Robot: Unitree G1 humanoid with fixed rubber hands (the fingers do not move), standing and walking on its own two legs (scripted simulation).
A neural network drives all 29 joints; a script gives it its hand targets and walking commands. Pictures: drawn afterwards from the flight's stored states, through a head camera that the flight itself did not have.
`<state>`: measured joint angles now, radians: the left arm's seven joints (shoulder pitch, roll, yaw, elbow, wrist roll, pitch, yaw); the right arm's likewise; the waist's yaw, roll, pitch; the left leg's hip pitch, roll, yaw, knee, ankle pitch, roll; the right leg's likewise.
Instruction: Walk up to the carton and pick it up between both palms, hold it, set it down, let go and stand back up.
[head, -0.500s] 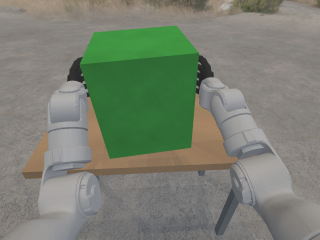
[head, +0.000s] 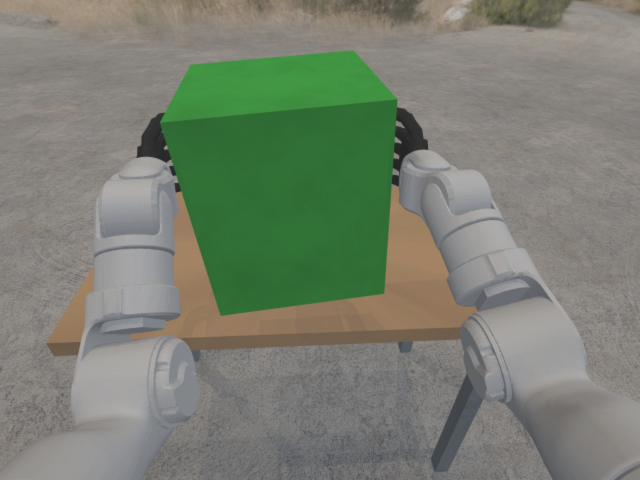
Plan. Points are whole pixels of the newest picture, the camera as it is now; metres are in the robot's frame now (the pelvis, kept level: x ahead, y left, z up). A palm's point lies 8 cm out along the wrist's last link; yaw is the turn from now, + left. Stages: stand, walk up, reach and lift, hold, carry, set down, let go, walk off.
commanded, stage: hold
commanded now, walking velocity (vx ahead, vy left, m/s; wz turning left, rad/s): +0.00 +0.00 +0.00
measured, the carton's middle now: (288, 180) +0.40 +0.01 +0.24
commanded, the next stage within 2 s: none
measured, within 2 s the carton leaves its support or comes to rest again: neither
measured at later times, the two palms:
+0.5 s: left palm (153, 172) +0.37 +0.16 +0.27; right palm (413, 166) +0.36 -0.14 +0.27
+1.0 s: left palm (152, 170) +0.37 +0.16 +0.27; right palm (410, 164) +0.37 -0.14 +0.27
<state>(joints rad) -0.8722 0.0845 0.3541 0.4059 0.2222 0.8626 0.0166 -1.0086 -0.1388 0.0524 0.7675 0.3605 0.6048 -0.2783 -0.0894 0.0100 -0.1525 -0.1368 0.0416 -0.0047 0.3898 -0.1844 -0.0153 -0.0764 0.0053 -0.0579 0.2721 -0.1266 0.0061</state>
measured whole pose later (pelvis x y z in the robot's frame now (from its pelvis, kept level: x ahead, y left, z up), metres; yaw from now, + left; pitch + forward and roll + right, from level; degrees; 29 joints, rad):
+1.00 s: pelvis +0.00 +0.00 +0.00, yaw +0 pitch -4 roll -2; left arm -0.90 0.09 0.35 0.43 0.22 0.86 0.02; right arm -1.03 -0.14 0.06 0.79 0.37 0.62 -0.28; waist -0.09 0.00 -0.16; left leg -0.15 0.04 -0.01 0.40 -0.18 -0.02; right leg -0.08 0.01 -0.06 0.27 -0.13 0.00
